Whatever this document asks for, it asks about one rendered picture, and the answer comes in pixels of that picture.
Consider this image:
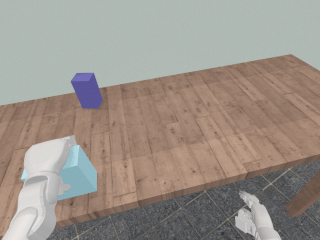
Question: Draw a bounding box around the table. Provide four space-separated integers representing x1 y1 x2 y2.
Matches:
0 54 320 240

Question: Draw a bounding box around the robot left hand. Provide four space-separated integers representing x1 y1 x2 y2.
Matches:
24 135 77 196

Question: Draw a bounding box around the robot right forearm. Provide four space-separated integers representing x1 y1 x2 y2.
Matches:
255 226 281 240

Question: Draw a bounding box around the sponge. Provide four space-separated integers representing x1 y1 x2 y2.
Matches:
21 145 97 201

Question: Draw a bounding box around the robot right hand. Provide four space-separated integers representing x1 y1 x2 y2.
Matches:
235 191 274 237

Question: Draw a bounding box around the robot left forearm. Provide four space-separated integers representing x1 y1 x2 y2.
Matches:
1 171 60 240

